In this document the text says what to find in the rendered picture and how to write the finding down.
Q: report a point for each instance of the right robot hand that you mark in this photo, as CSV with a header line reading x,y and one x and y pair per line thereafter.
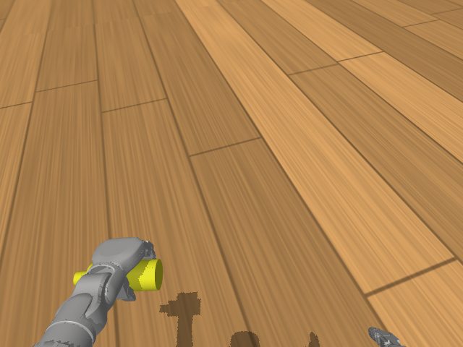
x,y
383,338

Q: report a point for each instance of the left robot arm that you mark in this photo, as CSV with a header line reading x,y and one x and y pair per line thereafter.
x,y
84,314

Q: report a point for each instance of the left robot hand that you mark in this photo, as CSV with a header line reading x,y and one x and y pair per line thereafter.
x,y
126,253

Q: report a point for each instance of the bottle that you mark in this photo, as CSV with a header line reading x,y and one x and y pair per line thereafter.
x,y
146,276

